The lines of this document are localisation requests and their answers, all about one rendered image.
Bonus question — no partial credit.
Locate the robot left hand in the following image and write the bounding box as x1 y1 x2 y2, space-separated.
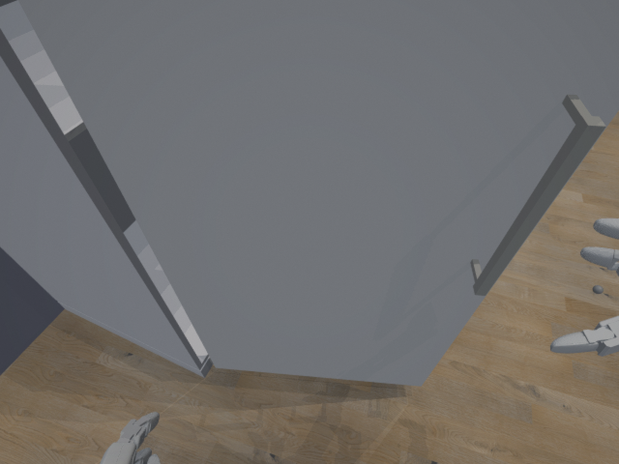
100 412 161 464

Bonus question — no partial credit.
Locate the robot right hand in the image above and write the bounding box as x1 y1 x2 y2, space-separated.
550 218 619 357

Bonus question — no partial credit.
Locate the handle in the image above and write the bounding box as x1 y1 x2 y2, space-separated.
470 95 606 296

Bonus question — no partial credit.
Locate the fridge door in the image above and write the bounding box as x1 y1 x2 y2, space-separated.
18 0 619 387

